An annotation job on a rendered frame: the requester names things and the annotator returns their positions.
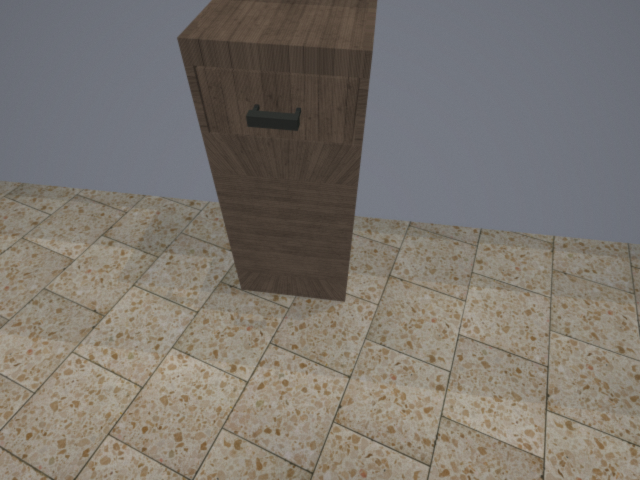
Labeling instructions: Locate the cabinet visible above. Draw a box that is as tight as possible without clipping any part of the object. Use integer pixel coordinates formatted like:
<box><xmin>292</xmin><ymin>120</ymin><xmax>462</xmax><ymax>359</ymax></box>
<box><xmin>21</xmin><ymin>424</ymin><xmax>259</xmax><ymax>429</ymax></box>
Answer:
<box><xmin>177</xmin><ymin>0</ymin><xmax>377</xmax><ymax>302</ymax></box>

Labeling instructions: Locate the drawer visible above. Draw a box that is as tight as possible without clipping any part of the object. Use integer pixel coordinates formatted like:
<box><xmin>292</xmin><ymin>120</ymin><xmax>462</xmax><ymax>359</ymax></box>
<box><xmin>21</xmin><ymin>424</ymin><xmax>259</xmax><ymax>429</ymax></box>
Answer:
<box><xmin>196</xmin><ymin>66</ymin><xmax>360</xmax><ymax>144</ymax></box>

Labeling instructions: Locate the handle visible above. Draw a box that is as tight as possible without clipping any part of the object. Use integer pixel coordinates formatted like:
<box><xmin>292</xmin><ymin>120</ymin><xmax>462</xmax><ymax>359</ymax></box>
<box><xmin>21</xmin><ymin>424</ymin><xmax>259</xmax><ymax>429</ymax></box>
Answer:
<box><xmin>246</xmin><ymin>104</ymin><xmax>301</xmax><ymax>131</ymax></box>

